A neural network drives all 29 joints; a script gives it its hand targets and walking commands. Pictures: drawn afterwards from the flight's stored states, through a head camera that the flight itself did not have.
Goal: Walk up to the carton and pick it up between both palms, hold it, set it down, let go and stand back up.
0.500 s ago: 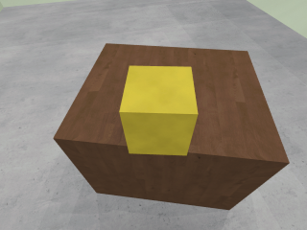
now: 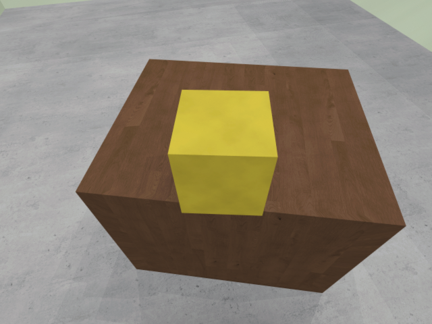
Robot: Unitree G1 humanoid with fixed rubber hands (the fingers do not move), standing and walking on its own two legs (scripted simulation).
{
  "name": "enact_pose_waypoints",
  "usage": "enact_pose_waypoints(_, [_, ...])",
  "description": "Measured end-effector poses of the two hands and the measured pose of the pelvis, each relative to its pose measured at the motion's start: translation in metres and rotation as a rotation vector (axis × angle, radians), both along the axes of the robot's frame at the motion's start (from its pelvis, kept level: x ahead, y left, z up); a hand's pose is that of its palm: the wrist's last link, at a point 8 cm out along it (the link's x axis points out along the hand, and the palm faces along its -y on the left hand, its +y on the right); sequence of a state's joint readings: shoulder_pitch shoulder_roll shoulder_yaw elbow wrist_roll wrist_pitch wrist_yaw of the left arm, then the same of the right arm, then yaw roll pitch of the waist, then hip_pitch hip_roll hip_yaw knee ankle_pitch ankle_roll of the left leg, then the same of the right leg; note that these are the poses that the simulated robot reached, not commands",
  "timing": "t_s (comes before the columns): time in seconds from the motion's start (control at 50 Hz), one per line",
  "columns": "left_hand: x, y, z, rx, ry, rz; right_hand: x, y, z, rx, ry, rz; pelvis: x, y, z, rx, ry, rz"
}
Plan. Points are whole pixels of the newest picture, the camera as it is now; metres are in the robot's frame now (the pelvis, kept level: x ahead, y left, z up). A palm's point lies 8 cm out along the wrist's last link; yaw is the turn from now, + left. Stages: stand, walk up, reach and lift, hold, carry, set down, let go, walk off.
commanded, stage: stand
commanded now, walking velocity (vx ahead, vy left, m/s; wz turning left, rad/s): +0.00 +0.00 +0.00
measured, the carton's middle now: (223, 154) +0.47 +0.00 +0.00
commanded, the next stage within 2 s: walk up in 0.52 s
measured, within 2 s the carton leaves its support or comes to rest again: neither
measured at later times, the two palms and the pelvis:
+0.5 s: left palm out of the picture -0.05 +0.20 -0.15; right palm out of the picture -0.06 -0.20 -0.15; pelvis -0.01 +0.00 +0.00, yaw +0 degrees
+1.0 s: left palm out of the picture -0.08 +0.28 -0.14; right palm out of the picture +0.02 -0.20 -0.14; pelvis +0.03 +0.05 -0.01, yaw -1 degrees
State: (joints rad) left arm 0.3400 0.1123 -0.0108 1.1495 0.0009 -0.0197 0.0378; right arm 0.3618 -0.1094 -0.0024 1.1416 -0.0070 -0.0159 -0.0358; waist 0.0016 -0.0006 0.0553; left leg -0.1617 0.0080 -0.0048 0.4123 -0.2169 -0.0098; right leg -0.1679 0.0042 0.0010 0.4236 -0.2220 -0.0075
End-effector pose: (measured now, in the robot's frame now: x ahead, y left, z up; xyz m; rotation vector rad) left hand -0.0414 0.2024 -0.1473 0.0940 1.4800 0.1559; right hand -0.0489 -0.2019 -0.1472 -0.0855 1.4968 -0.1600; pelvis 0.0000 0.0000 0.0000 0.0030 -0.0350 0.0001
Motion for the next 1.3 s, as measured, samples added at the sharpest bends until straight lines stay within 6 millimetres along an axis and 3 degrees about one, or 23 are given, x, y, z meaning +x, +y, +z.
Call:
enact_pose_waypoints(0.58, [-0.007,-0.001,-0.001,-0.009,0.003,0.002,-0.010,0.003,0.000,0.005,0.007,-0.002,-0.006,0.001,0.000,-0.001,0.004,0.000])
enact_pose_waypoints(0.8, [-0.004,0.009,0.002,0.015,-0.011,-0.012,-0.004,-0.004,0.002,-0.016,-0.002,0.030,0.002,0.004,0.000,-0.002,0.015,-0.005])
enact_pose_waypoints(0.9, [-0.019,0.041,0.009,0.070,0.032,0.020,0.018,-0.012,0.007,-0.057,-0.015,0.103,0.013,0.019,0.001,0.010,0.014,-0.002])
enact_pose_waypoints(1.0, [-0.035,0.073,0.007,0.064,0.141,0.015,0.071,-0.001,0.010,-0.108,-0.126,0.119,0.030,0.048,-0.006,-0.009,0.011,-0.021])
enact_pose_waypoints(1.04, [-0.024,0.089,-0.003,0.055,0.162,-0.019,0.082,0.010,0.006,-0.129,-0.163,0.094,0.039,0.060,-0.014,-0.007,0.003,-0.029])
enact_pose_waypoints(1.12, [0.035,0.109,-0.008,0.054,0.096,-0.115,0.078,0.036,0.009,-0.133,-0.146,-0.001,0.058,0.073,-0.010,-0.011,-0.011,-0.081])
enact_pose_waypoints(1.22, [0.117,0.113,-0.004,0.050,-0.023,-0.206,0.067,0.061,0.018,-0.099,-0.082,-0.050,0.077,0.079,-0.001,-0.030,-0.007,-0.090])
enact_pose_waypoints(1.3, [0.159,0.107,-0.006,0.052,-0.076,-0.229,0.063,0.067,0.017,-0.079,-0.033,-0.056,0.088,0.076,-0.002,-0.029,-0.003,-0.097])
